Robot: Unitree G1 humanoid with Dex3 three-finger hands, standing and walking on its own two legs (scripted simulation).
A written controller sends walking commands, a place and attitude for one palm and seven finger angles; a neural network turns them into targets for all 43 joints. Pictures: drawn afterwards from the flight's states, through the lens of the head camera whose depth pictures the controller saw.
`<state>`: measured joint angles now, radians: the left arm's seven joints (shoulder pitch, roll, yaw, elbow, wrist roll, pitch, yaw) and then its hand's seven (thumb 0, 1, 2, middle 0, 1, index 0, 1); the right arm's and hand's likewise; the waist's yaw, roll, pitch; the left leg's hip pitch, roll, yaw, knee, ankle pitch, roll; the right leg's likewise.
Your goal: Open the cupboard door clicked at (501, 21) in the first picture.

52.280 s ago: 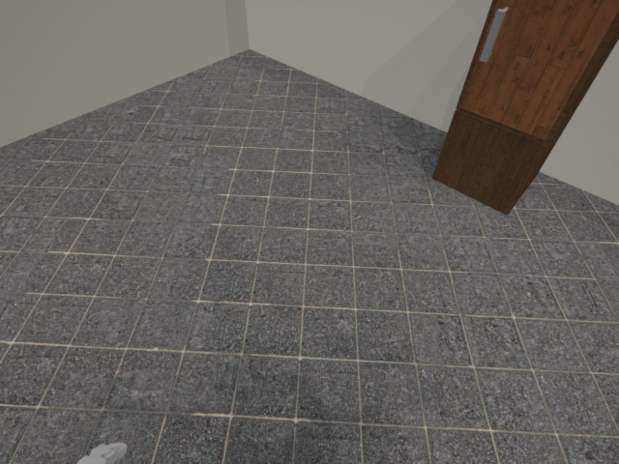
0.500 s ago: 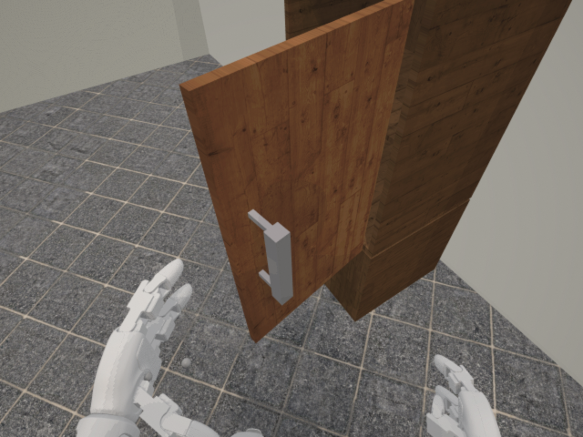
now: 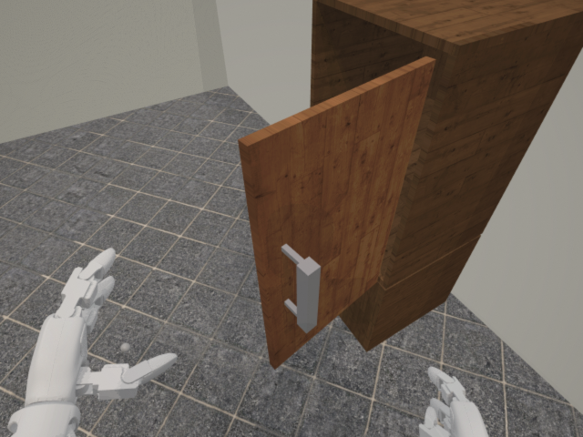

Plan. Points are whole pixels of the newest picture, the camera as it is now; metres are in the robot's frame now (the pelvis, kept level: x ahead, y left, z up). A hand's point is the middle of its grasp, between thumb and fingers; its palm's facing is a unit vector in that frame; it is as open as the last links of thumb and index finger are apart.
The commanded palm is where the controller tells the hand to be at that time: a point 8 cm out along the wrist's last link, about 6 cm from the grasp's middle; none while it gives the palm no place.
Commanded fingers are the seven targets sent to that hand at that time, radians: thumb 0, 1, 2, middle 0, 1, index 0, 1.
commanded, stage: draw the hand back to the body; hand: left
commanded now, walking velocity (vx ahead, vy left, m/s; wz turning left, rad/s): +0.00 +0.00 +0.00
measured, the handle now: (298, 289) +0.36 +0.03 -0.01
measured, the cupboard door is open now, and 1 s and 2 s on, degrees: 100 100 100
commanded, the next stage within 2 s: step back with the hand held close in 0.72 s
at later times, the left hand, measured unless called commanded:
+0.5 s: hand (59, 292) +0.21 +0.26 +0.18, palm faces +0.47 -0.79 -0.39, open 7.8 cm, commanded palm +0.15 +0.29 +0.19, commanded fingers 0.00 0.90 0.90 -0.20 -0.30 -0.20 -0.30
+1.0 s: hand (79, 294) +0.21 +0.24 +0.18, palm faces +0.41 -0.78 -0.46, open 7.4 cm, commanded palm +0.15 +0.27 +0.20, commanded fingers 0.00 0.90 0.90 -0.20 -0.30 -0.20 -0.30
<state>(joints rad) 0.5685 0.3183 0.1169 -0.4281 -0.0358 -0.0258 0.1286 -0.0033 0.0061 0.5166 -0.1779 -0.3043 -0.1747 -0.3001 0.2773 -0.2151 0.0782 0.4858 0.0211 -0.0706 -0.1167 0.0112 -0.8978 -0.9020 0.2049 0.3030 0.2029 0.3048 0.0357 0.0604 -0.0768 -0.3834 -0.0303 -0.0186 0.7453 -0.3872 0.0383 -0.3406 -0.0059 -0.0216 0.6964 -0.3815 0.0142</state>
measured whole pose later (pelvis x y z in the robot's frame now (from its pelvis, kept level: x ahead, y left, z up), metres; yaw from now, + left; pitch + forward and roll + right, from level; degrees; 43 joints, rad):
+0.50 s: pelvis +0.01 -0.01 +0.02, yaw -1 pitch -3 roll -1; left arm 0.46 0.33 0.34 -0.40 -0.06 -0.07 0.13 0.01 0.81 0.86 -0.21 -0.30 -0.20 -0.30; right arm 0.20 -0.23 0.04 0.61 0.00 -0.11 -0.09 0.01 -0.90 -0.90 0.20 0.30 0.20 0.30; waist 0.06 0.06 0.01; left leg -0.14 -0.03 -0.01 0.47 -0.28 0.03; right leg -0.11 -0.01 -0.01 0.44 -0.28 0.01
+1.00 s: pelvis +0.00 -0.03 +0.03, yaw +0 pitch -1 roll -1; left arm 0.48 0.36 0.38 -0.38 -0.05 -0.12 0.11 0.02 0.89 0.90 -0.21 -0.30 -0.21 -0.30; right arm 0.17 -0.24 0.02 0.60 0.00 -0.05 -0.08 0.01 -0.90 -0.90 0.21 0.30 0.20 0.30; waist 0.02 0.07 0.02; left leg -0.19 0.01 -0.03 0.46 -0.25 0.00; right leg -0.13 0.03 -0.03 0.39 -0.23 -0.02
